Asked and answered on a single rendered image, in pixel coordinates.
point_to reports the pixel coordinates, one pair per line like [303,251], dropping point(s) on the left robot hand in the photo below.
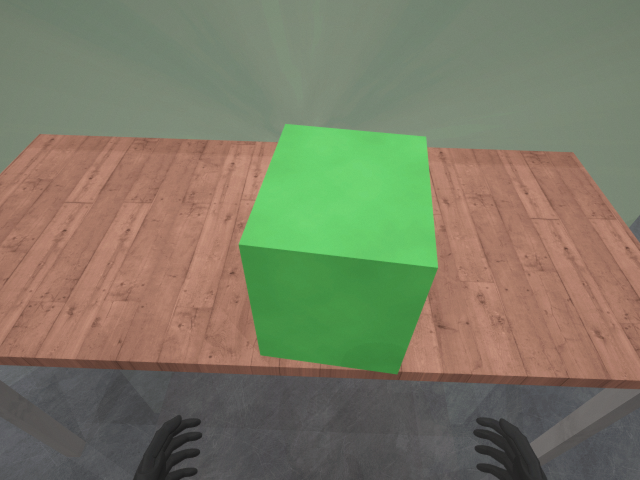
[157,461]

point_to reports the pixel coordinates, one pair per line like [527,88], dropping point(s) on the table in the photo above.
[123,253]

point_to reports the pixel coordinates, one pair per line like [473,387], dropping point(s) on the carton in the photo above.
[339,251]

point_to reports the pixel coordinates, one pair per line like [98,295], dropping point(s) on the right robot hand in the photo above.
[519,459]

